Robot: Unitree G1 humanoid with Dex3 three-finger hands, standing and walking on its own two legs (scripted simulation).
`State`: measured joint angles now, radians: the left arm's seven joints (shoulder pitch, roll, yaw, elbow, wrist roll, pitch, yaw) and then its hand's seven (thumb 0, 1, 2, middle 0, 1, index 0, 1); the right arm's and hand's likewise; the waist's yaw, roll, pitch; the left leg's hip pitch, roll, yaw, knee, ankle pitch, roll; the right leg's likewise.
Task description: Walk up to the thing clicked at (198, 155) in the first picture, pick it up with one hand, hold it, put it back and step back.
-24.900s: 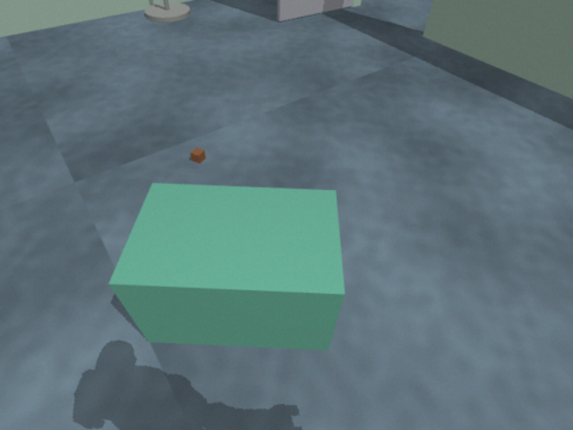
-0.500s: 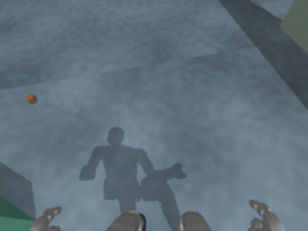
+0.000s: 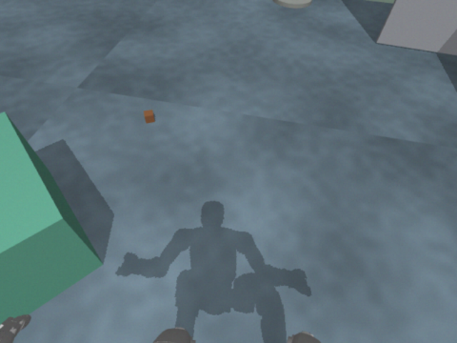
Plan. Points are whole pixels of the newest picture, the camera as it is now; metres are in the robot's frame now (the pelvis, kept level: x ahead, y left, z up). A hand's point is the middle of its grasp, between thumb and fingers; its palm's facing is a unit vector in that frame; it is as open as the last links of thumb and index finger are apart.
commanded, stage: walk up
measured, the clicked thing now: (149, 116) +1.41 +0.56 -0.70
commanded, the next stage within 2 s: none
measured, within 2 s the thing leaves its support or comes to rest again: neither
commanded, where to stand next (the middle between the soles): +0.10 +0.03 m, yaw +13 degrees
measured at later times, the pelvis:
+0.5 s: pelvis +0.01 +0.03 +0.02, yaw +11 degrees
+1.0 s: pelvis +0.01 +0.03 +0.03, yaw +14 degrees
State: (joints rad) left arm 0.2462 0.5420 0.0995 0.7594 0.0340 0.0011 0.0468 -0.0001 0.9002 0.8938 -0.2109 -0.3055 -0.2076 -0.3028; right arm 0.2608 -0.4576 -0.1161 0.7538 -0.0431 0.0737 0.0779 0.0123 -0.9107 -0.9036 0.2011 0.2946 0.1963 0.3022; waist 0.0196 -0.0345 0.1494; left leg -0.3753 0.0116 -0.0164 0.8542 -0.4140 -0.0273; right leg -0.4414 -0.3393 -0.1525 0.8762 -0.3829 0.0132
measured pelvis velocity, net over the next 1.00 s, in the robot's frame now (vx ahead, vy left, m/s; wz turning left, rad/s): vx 0.01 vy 0.03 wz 0.25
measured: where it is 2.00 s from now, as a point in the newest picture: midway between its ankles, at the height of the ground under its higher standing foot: outside the picture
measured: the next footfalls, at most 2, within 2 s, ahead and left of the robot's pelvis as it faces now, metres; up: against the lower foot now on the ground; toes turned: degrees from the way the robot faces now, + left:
right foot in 0.40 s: +0.07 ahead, -0.10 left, +0.00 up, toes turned +9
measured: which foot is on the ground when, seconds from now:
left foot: down 0.00-1.00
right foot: down 0.00-0.00, up 0.02-0.38, down 0.40-1.00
